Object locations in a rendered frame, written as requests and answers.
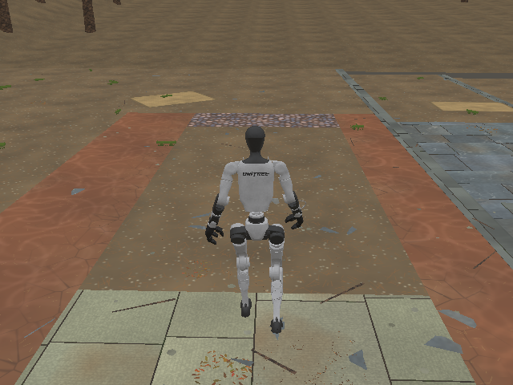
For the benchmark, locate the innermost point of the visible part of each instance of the robot left upper arm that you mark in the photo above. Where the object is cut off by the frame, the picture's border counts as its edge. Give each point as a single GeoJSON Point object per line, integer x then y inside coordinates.
{"type": "Point", "coordinates": [226, 182]}

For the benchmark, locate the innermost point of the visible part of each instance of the robot left hand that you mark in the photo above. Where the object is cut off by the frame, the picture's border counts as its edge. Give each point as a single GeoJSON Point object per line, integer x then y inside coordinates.
{"type": "Point", "coordinates": [210, 231]}

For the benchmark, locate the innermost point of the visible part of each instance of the robot right forearm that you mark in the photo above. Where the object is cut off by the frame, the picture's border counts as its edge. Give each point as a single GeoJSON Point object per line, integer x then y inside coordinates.
{"type": "Point", "coordinates": [295, 207]}

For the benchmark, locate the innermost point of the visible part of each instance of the robot right upper arm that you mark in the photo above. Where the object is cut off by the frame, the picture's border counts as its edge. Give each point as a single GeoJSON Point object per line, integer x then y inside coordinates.
{"type": "Point", "coordinates": [285, 180]}

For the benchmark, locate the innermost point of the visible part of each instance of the left robot thigh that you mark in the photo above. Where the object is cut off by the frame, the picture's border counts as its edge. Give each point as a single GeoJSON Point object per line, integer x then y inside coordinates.
{"type": "Point", "coordinates": [238, 239]}

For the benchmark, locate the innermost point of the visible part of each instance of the robot right hand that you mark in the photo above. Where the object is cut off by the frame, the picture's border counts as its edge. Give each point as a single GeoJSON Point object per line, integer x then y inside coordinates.
{"type": "Point", "coordinates": [292, 218]}

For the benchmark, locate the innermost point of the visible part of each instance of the robot left shin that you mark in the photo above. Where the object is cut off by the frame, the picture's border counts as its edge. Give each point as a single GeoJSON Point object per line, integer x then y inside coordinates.
{"type": "Point", "coordinates": [243, 282]}

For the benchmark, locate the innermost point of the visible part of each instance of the robot left forearm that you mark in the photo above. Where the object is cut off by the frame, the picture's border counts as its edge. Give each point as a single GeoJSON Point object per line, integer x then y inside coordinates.
{"type": "Point", "coordinates": [216, 214]}

